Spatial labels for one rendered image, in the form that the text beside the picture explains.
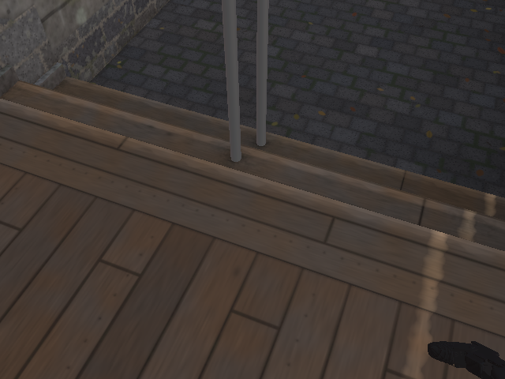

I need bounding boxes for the stairs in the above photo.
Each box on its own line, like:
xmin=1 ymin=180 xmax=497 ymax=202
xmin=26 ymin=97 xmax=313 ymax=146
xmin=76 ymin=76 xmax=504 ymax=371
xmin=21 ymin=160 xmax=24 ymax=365
xmin=0 ymin=77 xmax=505 ymax=251

